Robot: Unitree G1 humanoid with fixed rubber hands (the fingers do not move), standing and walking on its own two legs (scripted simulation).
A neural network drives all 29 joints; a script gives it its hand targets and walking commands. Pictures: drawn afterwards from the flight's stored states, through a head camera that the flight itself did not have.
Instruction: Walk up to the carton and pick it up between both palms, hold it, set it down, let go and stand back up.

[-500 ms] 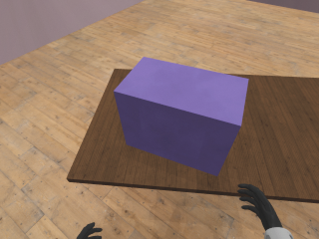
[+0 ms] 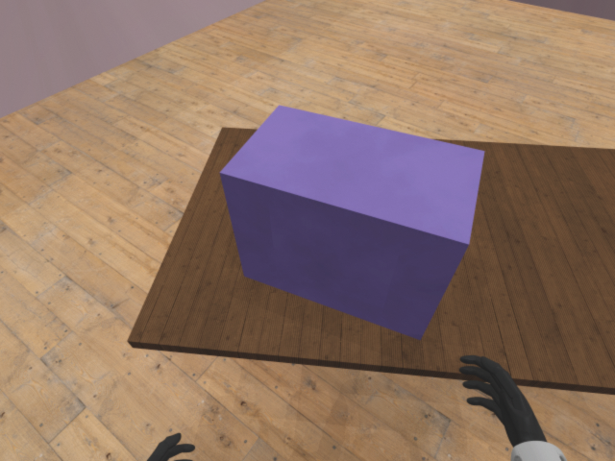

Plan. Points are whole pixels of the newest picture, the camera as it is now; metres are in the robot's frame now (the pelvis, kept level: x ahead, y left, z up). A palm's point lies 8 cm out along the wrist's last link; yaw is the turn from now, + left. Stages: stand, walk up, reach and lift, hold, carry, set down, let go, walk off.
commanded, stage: stand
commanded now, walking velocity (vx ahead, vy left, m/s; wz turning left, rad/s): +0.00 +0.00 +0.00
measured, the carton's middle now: (349, 221) +0.46 -0.04 +0.04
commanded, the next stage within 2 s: none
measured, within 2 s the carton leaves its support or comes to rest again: neither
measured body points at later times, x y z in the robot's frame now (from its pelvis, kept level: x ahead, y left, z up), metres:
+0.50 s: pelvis +0.00 +0.00 +0.00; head +0.02 +0.01 +0.45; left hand +0.14 +0.23 -0.13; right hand +0.19 -0.23 -0.02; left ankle +0.04 +0.15 -0.73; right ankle +0.00 -0.11 -0.73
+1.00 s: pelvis +0.00 +0.00 +0.00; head +0.02 +0.00 +0.45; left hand +0.14 +0.23 -0.13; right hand +0.19 -0.23 -0.02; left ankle +0.04 +0.15 -0.73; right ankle +0.00 -0.11 -0.73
